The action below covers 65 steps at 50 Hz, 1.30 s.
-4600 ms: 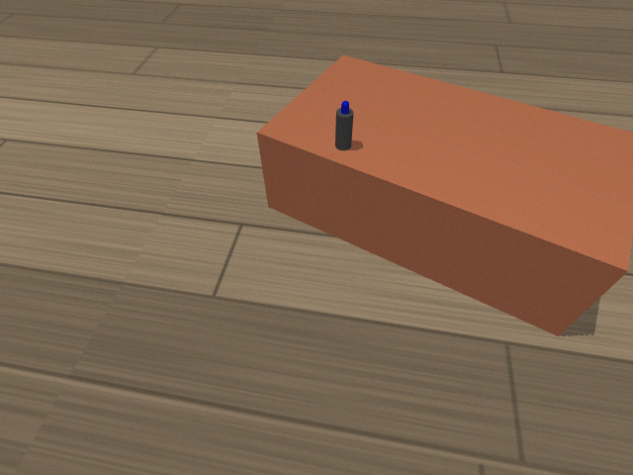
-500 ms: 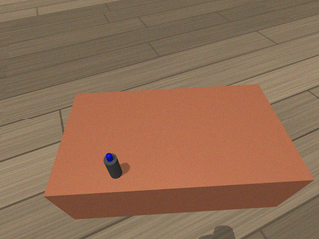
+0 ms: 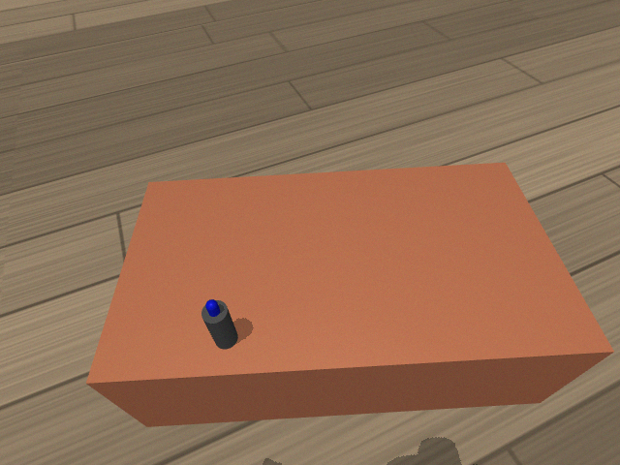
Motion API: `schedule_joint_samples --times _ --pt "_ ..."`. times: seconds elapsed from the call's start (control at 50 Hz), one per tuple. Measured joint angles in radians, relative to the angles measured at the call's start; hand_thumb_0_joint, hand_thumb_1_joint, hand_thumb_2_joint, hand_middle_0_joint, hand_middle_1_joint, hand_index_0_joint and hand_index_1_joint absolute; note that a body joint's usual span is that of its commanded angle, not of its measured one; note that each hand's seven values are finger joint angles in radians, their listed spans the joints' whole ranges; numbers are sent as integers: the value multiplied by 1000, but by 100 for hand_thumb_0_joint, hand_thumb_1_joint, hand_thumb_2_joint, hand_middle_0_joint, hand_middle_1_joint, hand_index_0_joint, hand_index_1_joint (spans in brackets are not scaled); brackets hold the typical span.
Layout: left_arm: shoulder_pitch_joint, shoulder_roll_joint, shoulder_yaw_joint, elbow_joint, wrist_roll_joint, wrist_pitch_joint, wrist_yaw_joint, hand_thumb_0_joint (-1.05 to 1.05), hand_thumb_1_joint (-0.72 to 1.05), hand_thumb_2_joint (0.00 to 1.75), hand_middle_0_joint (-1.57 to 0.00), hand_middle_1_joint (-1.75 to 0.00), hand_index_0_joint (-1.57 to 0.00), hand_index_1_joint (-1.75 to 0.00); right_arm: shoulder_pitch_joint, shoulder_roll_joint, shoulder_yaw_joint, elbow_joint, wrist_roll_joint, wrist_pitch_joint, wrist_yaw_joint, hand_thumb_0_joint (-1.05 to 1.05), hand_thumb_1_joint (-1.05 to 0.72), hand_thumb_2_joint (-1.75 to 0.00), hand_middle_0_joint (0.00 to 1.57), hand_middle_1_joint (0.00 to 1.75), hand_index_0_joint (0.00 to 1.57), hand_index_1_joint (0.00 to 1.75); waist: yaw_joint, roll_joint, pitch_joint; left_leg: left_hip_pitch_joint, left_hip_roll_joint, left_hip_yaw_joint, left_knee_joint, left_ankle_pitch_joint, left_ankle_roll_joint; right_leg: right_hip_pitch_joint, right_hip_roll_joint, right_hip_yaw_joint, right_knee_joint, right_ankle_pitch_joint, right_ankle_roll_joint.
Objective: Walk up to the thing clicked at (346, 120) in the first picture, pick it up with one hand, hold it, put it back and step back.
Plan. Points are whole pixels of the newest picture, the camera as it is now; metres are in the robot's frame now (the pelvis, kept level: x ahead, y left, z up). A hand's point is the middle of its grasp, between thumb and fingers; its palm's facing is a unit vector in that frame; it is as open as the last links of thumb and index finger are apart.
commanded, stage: stand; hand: left
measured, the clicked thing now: (219, 321) +0.46 +0.22 -0.31
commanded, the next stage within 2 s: go down in 1.98 s
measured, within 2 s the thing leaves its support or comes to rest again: neither
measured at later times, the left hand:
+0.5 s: hand out of the picture +0.08 +0.26 -0.16, palm faces +0.01 -0.94 -0.34, open 7.3 cm
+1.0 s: hand out of the picture +0.07 +0.26 -0.16, palm faces +0.01 -0.94 -0.35, open 7.3 cm
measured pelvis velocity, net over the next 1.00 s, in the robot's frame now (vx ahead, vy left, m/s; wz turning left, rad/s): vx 0.00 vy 0.01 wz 0.03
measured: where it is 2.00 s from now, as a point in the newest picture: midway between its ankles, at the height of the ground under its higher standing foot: outside the picture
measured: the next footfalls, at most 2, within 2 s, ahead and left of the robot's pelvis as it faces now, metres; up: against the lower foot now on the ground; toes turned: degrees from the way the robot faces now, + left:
none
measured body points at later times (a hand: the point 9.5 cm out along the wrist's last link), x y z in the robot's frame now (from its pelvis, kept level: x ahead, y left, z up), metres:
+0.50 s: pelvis +0.01 +0.01 +0.00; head +0.01 +0.00 +0.45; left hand +0.08 +0.31 -0.13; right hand +0.09 -0.29 -0.13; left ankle -0.04 +0.13 -0.75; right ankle +0.03 -0.10 -0.75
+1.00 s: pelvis +0.00 +0.01 +0.00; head +0.01 +0.00 +0.45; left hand +0.07 +0.31 -0.13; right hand +0.07 -0.29 -0.14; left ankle -0.04 +0.13 -0.75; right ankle +0.03 -0.10 -0.75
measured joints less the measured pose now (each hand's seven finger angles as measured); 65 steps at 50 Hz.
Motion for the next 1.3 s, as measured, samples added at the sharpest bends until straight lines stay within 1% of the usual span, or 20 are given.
schedule_joint_samples --times 0.28,0.54,1.02,1.3 --pt "24 9 -10 13 -2 -3 4 0 90 90 -20 -30 -21 -30 -5 3 3 6 0 -2 2 0 -90 -90 20 30 20 30 11 0 -5 4 -8 -11 -12 1 4 4 -9 -10 -2 -9 5" --pt "26 7 -14 11 1 -5 7 0 90 90 -20 -30 -21 -30 -20 2 4 -3 1 0 1 0 -90 -90 20 30 20 30 13 -5 -11 14 -13 -17 -18 2 7 17 -14 -15 -7 -10 9" --pt "39 12 -12 12 2 -2 4 0 90 90 -20 -30 -21 -30 12 1 5 0 0 4 3 0 -90 -90 20 30 20 30 13 -3 -7 6 -16 -25 -14 7 9 13 -19 -22 -6 -6 9" --pt "41 10 -16 9 1 -4 5 0 90 90 -20 -30 -21 -30 11 -1 7 -4 1 2 1 0 -90 -90 20 30 20 30 13 -2 -7 7 -16 -29 -11 2 8 16 -19 -26 -4 -12 9"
